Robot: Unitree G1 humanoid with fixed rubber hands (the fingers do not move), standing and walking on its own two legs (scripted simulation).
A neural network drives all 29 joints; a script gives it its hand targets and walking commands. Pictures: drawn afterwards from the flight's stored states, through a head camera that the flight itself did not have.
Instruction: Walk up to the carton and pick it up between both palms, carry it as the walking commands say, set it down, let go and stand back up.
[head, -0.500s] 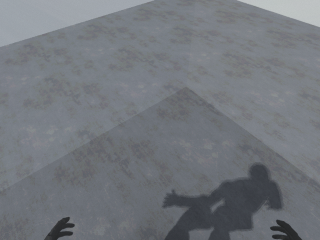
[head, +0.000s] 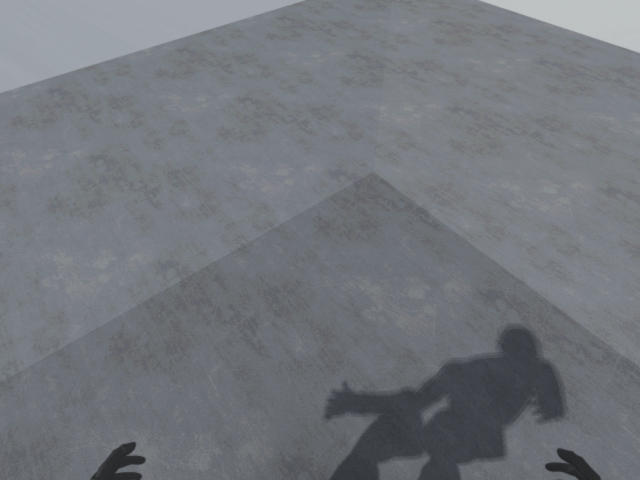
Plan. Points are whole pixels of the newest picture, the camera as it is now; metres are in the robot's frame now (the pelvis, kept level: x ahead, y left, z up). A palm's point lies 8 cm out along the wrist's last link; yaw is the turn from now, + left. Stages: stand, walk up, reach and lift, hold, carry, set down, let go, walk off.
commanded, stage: walk up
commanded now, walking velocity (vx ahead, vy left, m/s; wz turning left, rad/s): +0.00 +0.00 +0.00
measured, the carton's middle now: out of the picture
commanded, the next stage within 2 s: none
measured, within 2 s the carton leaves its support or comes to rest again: neither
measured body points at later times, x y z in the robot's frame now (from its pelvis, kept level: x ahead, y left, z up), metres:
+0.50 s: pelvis -0.02 -0.04 -0.01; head +0.02 -0.07 +0.43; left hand +0.13 +0.20 -0.13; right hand +0.05 -0.33 -0.15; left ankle +0.01 +0.10 -0.68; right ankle +0.02 -0.14 -0.75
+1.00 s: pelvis -0.04 +0.00 -0.01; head +0.01 +0.00 +0.44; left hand +0.20 +0.16 -0.15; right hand -0.11 -0.29 -0.12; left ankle +0.00 +0.10 -0.75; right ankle -0.13 -0.12 -0.71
